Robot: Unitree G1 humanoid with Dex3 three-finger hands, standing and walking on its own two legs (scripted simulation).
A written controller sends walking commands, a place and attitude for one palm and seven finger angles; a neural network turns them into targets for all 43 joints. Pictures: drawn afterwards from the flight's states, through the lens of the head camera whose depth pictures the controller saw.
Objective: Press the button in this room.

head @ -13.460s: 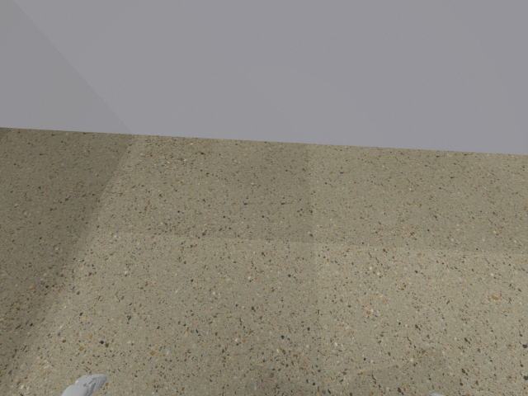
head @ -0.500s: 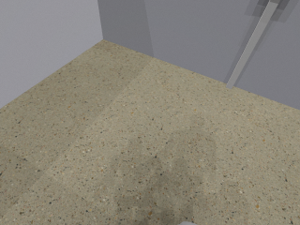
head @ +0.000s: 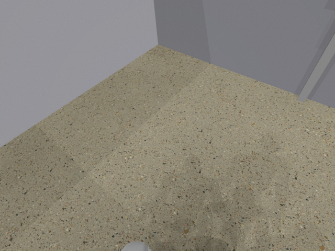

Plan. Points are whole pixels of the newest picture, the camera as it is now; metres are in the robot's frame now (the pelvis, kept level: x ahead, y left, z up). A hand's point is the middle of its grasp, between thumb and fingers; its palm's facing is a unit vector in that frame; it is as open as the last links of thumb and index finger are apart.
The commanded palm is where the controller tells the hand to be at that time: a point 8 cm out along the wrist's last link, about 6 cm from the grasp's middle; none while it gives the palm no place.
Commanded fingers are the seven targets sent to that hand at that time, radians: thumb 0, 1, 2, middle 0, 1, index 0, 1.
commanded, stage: turn or walk to find it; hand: left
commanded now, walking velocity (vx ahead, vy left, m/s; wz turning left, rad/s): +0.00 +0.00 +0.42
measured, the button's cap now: out of the picture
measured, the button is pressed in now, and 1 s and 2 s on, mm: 0 0 0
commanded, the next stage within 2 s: none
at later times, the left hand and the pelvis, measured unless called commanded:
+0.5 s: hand out of the picture -0.02 +0.29 -0.17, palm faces +0.26 -0.94 -0.24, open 7.4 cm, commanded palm none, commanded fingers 0.00 0.90 0.90 -0.20 -0.30 -0.20 -0.30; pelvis -0.03 +0.06 +0.00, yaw +11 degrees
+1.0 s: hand out of the picture -0.05 +0.20 -0.15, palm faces +0.42 -0.87 -0.26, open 7.4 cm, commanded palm none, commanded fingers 0.00 0.90 0.90 -0.20 -0.30 -0.20 -0.30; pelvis -0.05 +0.00 +0.00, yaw +25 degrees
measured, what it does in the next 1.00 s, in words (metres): steps on the spot, turning left: left foot, then right foot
